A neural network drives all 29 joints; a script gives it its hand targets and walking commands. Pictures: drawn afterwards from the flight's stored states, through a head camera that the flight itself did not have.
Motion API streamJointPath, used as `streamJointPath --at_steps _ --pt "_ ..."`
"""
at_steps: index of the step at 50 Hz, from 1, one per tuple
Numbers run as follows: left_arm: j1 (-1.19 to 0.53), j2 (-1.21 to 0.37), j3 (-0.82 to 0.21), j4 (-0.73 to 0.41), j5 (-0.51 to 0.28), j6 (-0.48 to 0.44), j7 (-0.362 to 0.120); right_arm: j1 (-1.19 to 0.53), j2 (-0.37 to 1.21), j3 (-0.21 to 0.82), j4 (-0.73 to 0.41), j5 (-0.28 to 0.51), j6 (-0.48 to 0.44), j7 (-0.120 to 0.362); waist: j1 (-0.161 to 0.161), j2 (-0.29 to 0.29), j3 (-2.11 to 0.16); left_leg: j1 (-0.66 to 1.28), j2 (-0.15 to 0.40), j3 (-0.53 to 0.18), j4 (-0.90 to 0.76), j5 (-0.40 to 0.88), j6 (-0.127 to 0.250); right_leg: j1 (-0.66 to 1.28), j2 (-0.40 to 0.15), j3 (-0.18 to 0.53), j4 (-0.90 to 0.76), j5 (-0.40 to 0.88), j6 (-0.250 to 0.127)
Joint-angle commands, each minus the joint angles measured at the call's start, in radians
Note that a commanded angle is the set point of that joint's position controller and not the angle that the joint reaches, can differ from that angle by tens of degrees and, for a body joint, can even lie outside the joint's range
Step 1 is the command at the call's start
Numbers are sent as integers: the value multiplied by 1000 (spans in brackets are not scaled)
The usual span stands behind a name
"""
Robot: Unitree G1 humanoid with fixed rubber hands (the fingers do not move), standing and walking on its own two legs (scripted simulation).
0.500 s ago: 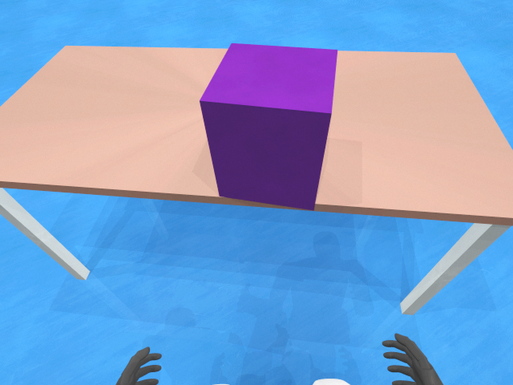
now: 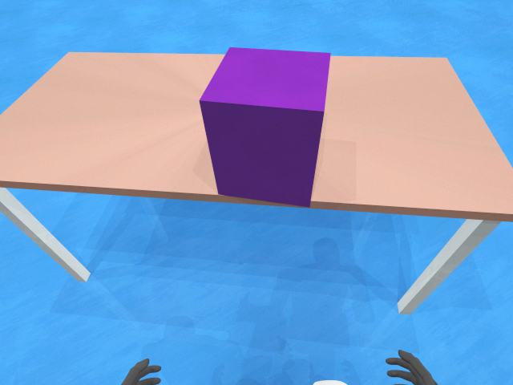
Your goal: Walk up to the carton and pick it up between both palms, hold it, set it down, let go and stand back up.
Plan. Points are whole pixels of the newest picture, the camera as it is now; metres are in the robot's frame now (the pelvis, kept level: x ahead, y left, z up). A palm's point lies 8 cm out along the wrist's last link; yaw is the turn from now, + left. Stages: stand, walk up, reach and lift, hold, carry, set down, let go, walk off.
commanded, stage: stand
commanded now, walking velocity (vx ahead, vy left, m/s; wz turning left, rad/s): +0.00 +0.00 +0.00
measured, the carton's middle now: (270, 128) +0.58 -0.02 +0.06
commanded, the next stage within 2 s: walk up in 0.36 s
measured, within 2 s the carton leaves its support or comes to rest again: neither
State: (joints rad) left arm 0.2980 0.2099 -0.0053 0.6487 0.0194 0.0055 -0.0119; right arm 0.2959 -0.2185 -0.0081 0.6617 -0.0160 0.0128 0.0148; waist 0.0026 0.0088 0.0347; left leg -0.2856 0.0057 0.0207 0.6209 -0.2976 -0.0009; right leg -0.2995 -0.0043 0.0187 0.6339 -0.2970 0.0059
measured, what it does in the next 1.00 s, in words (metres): lifts its left foot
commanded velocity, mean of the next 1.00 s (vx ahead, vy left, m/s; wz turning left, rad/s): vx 0.00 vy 0.00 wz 0.00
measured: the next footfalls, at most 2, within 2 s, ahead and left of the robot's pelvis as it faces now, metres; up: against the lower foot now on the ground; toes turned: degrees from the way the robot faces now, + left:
left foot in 1.06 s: +0.27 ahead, +0.16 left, +0.00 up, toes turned -19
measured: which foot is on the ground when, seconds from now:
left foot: down 0.00-0.72, up 0.74-1.00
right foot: down 0.00-1.00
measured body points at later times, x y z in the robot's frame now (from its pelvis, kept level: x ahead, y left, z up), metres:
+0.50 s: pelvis +0.00 +0.00 +0.00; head +0.00 -0.01 +0.45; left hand +0.10 +0.23 -0.11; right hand +0.09 -0.24 -0.12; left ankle +0.02 +0.12 -0.73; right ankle +0.03 -0.12 -0.73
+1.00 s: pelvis +0.08 -0.02 +0.00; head +0.10 -0.03 +0.45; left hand +0.07 +0.24 -0.12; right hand +0.18 -0.28 -0.11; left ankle +0.18 +0.11 -0.70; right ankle +0.05 -0.12 -0.73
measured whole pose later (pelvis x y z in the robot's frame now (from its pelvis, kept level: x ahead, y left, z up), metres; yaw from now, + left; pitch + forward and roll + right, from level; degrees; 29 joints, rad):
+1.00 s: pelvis +0.08 -0.02 +0.00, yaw -2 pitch -4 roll +0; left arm 0.50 0.23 0.04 0.73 0.04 -0.01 0.01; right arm 0.32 -0.24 -0.04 0.65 -0.05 0.00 0.01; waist 0.06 0.02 0.11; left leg -0.47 0.06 0.04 0.80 -0.28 -0.02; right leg -0.15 0.02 -0.03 0.58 -0.36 -0.03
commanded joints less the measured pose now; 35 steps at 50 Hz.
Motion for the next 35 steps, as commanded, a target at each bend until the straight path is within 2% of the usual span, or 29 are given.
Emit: streamJointPath --at_steps 1,3,4,5,6,7,10,11,12,13,14,15,16,18,20,21,22,23,26,27,28,29,30,31,32,33,34,35 --pt "-25 137 45 -101 -2 -34 8 -39 -128 -45 -108 2 -33 -6 -1 -18 -14 -5 64 -74 -131 -5 23 -40 -72 92 -165 -14 -40" --pt "-28 141 47 -101 1 -34 9 -24 -137 -43 -103 0 -33 -8 -2 -24 -17 -12 66 -81 -136 -12 26 -34 -61 80 -163 -35 -36" --pt "-19 132 46 -96 1 -36 7 -20 -134 -45 -96 -2 -33 -8 -5 1 -28 15 67 -78 -135 -8 25 -41 -60 83 -161 -19 -39" --pt "-15 127 44 -89 1 -37 6 -21 -130 -45 -87 -2 -34 -8 3 2 -43 25 68 -78 -130 2 28 -36 -60 80 -157 -3 -41" --pt "-11 126 44 -85 0 -38 9 -13 -125 -47 -84 -3 -33 -7 -4 -2 -42 30 67 -78 -129 7 28 -42 -62 89 -162 -11 -49" --pt "-26 127 43 -85 2 -36 12 -6 -118 -44 -81 -4 -32 -9 -10 -40 -20 21 68 -76 -137 2 29 -59 -61 90 -169 -29 -47" --pt "-9 128 47 -84 1 -37 10 -12 -131 -46 -78 0 -34 -9 4 -8 -15 -9 68 -82 -142 -7 29 -33 -60 82 -155 -2 -41" --pt "-14 124 47 -76 0 -35 10 -28 -125 -45 -75 0 -33 -9 -3 -6 -19 6 66 -77 -143 -8 29 -44 -63 91 -164 -28 -45" --pt "-11 134 50 -77 2 -36 12 -11 -116 -43 -69 1 -33 -10 1 -34 -3 -6 62 -73 -142 -13 26 -51 -67 93 -176 -53 -43" --pt "-14 126 48 -77 -1 -35 11 -10 -119 -45 -70 1 -30 -9 0 -20 6 2 59 -67 -137 -17 26 -75 -73 104 -194 -79 -47" --pt "-21 131 49 -72 -1 -35 14 -4 -111 -47 -69 4 -31 -9 -12 -36 -4 18 62 -70 -135 -2 24 -74 -77 112 -198 -81 -51" --pt "-22 122 46 -69 -2 -35 13 -5 -120 -45 -63 -1 -32 -8 -5 -44 -24 31 66 -76 -137 5 27 -69 -68 99 -188 -71 -49" --pt "-15 116 45 -65 -1 -36 14 -6 -122 -44 -60 -1 -34 -10 -4 -11 -21 16 70 -83 -145 8 29 -42 -61 87 -170 -36 -45" --pt "-5 126 49 -61 0 -38 15 1 -114 -43 -49 3 -38 -13 -2 -29 -38 16 68 -80 -142 17 28 -27 -68 91 -172 -11 -49" --pt "-12 128 53 -55 -4 -35 12 2 -113 -43 -43 2 -39 -10 -6 7 -34 2 73 -86 -162 18 28 -2 -65 77 -158 9 -45" --pt "-4 128 51 -48 -5 -36 13 -9 -110 -45 -41 2 -39 -11 1 -1 -46 18 73 -87 -159 33 32 -5 -64 84 -156 27 -47" --pt "3 128 51 -45 -5 -37 14 0 -127 -48 -37 2 -38 -13 3 20 -11 9 73 -80 -157 28 30 -26 -63 86 -165 24 -46" --pt "-3 129 54 -47 -3 -39 16 19 -123 -48 -29 1 -39 -17 0 -10 -12 5 72 -83 -150 39 27 -9 -72 88 -166 38 -48" --pt "-4 118 48 -39 -5 -37 17 -2 -128 -50 -27 2 -37 -15 -5 -42 -20 34 74 -79 -141 57 28 -28 -72 87 -176 41 -49" --pt "8 120 49 -36 -8 -38 19 -5 -125 -52 -29 2 -36 -17 -2 -24 -17 40 75 -85 -146 49 28 -32 -66 87 -175 38 -45" --pt "92 150 80 -36 9 -39 5 110 -142 -71 -42 -34 -49 -13 -7 -35 -75 98 71 -107 -151 -336 67 -50 -34 90 -131 -334 -66" --pt "79 139 87 -39 15 -36 -2 126 -161 -83 -35 -39 -50 -12 -16 -13 17 88 115 -184 -194 -468 95 -165 -20 84 -97 -404 -65" --pt "52 123 89 -54 20 -35 -8 157 -183 -92 -31 -40 -51 -13 -39 33 61 89 183 -280 -266 -538 130 -233 2 44 -16 -353 -48" --pt "45 95 84 -70 23 -38 -12 153 -216 -102 -21 -41 -52 -15 -39 102 101 80 279 -383 -340 -555 181 -257 20 -29 85 -202 -28" --pt "51 90 82 -85 29 -44 -15 130 -238 -106 -25 -43 -54 -21 -34 118 120 61 331 -420 -364 -515 219 -259 -13 -22 124 -138 -25" --pt "59 94 85 -95 30 -50 -19 108 -229 -103 -31 -46 -56 -23 -28 114 127 43 323 -386 -361 -453 220 -238 -25 -15 109 -138 -22" --pt "71 92 91 -99 28 -56 -24 86 -219 -99 -34 -47 -54 -21 -15 114 116 -5 294 -327 -337 -424 206 -166 -28 -15 54 -133 -26" --pt "120 81 95 -92 25 -64 -26 45 -213 -94 -40 -45 -48 -17 19 128 91 -79 247 -241 -286 -412 171 -31 -15 -22 -44 -101 -36"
